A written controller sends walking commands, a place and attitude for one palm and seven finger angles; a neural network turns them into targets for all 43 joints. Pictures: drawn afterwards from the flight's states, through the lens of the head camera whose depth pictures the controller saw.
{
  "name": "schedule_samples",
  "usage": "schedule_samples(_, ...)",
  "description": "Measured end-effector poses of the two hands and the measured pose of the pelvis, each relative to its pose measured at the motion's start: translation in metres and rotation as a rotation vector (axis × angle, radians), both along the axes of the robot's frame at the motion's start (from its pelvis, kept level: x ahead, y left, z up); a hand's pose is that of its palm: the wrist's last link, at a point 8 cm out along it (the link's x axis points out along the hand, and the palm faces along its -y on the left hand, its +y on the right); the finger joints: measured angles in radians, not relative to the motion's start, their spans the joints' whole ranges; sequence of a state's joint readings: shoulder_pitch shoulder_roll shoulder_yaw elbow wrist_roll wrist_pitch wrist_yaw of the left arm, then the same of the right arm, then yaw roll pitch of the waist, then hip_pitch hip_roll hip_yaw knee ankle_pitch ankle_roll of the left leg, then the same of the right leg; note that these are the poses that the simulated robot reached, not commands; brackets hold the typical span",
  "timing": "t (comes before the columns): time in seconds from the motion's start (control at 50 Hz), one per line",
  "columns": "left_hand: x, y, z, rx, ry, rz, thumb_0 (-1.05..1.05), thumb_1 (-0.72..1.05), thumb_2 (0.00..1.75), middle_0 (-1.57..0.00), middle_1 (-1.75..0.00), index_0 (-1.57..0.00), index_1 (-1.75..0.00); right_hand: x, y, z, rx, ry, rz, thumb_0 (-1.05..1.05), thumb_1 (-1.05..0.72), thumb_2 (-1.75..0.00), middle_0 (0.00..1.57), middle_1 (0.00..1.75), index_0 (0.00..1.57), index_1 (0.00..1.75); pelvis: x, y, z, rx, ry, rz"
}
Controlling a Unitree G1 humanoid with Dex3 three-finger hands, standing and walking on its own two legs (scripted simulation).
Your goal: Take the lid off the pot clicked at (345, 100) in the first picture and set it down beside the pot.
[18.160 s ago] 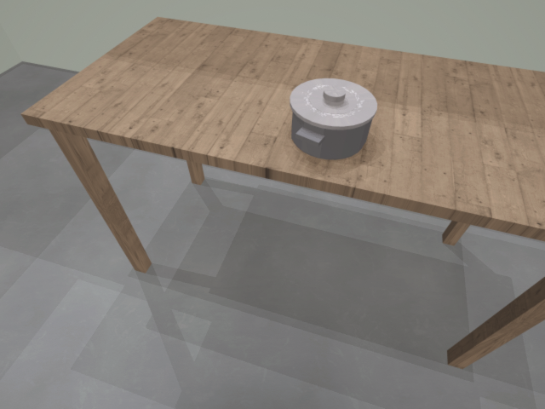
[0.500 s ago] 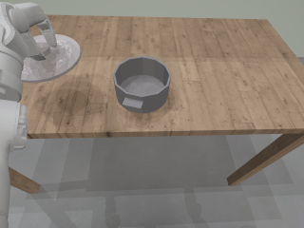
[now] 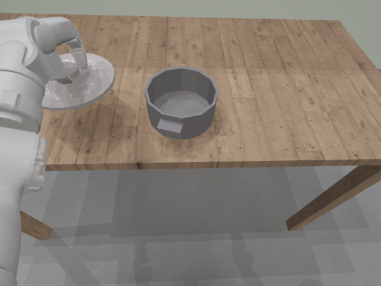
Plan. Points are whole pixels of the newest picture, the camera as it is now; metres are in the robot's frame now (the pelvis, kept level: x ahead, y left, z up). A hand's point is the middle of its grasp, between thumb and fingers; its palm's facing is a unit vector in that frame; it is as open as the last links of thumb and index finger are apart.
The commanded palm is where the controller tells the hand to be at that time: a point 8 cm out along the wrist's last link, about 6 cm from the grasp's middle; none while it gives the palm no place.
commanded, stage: lower the lid onto the table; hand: left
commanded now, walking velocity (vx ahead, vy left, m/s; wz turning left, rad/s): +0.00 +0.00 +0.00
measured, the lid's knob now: (67, 71) +0.52 +0.24 +0.15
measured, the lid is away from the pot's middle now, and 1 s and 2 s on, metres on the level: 0.24 0.25 0.26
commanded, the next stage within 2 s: open the fingers wide in 1.34 s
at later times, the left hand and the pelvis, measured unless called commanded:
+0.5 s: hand (67, 78) +0.50 +0.23 +0.15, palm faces -0.43 -0.11 -0.90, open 7.2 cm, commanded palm +0.52 +0.23 +0.21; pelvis +0.00 -0.01 +0.00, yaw +0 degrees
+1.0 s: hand (67, 96) +0.49 +0.25 +0.11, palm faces -0.48 -0.12 -0.87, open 7.2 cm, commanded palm +0.53 +0.24 +0.18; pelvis +0.00 -0.01 -0.01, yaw -1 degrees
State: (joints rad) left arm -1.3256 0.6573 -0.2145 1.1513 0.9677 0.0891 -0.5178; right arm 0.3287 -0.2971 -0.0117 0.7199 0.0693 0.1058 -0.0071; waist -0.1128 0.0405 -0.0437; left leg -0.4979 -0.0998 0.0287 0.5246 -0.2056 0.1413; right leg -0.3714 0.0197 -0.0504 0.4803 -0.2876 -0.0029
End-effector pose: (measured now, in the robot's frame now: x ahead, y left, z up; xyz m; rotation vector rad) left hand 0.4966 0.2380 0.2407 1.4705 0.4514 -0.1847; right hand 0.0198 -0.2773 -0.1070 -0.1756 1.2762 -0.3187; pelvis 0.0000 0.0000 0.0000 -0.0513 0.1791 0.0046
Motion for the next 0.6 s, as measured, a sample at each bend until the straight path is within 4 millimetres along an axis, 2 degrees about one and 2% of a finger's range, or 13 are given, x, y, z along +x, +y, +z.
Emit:
schedule_samples(0.22, 0.002, 0.005, -0.013, 0.005, 0.016, 0.016, 0.01, 0.26, 0.69, -0.68, -0.96, -0.71, -0.98, -0.009, 0.002, -0.002, 0.008, 0.016, -0.019, 0.00, -0.90, -0.90, 0.20, 0.30, 0.20, 0.30, 0.002, -0.002, -0.001, 0.001, 0.013, -0.006)
schedule_samples(0.6, 0.007, 0.000, -0.040, -0.019, 0.035, -0.010, 0.01, 0.26, 0.69, -0.68, -0.96, -0.71, -0.98, -0.009, -0.015, 0.002, -0.031, 0.024, -0.033, 0.00, -0.90, -0.90, 0.20, 0.30, 0.20, 0.30, 0.005, -0.009, -0.003, 0.001, 0.031, -0.014)
